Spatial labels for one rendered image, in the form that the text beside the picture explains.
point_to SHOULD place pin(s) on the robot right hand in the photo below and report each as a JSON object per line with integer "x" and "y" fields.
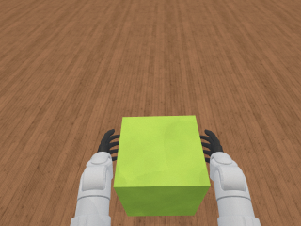
{"x": 213, "y": 145}

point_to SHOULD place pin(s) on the robot left hand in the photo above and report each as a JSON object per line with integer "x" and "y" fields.
{"x": 106, "y": 145}

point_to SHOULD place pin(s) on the carton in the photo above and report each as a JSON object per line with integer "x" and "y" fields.
{"x": 161, "y": 168}

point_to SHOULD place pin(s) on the left robot forearm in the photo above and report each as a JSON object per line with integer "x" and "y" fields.
{"x": 94, "y": 193}

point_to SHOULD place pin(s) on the right robot forearm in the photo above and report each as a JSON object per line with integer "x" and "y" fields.
{"x": 231, "y": 192}

